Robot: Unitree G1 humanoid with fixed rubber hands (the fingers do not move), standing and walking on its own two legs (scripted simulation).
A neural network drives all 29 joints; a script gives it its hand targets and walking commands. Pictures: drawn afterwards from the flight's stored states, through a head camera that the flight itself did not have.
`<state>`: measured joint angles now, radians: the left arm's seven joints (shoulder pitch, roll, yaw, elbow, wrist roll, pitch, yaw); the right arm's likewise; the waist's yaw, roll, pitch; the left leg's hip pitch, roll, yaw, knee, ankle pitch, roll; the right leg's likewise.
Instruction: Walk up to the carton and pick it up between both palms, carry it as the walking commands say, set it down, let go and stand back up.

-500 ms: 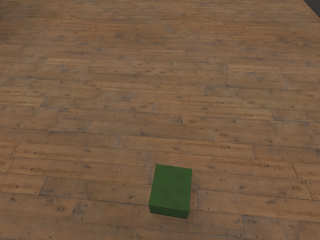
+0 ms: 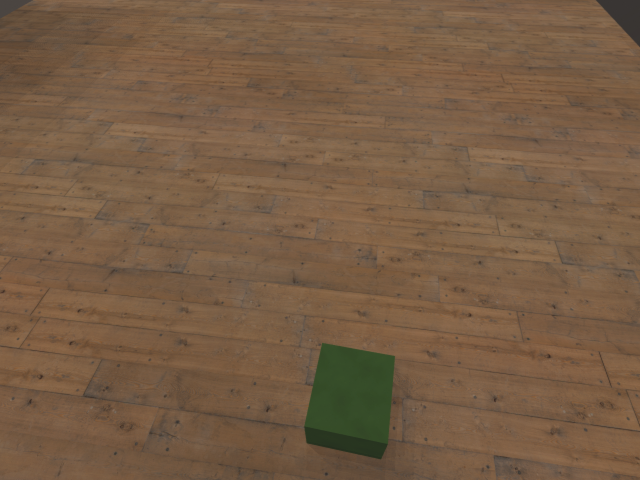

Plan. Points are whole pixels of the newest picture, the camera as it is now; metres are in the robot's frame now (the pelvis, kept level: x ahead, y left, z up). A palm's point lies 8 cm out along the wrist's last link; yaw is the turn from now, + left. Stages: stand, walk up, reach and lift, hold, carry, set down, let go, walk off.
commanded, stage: walk up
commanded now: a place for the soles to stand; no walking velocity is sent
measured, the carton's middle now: (350, 399) +0.45 -0.06 -0.68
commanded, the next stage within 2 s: reach and lift in 1.04 s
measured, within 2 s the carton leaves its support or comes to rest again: neither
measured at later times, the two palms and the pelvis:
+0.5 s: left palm out of the picture +0.05 +0.23 -0.12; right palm out of the picture +0.07 -0.25 -0.13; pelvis +0.02 -0.01 +0.01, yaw +1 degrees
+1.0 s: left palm out of the picture +0.05 +0.24 -0.13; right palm out of the picture +0.05 -0.25 -0.13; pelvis +0.03 -0.01 +0.01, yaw +0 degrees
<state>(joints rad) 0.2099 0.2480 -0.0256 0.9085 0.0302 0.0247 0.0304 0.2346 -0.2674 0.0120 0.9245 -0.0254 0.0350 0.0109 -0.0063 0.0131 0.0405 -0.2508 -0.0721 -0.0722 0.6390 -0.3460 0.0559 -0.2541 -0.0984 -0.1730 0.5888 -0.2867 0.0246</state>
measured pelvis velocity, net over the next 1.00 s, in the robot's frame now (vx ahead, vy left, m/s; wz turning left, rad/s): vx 0.03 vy -0.01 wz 0.01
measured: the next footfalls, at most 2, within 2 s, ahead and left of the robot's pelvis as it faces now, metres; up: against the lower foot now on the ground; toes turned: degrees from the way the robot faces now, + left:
none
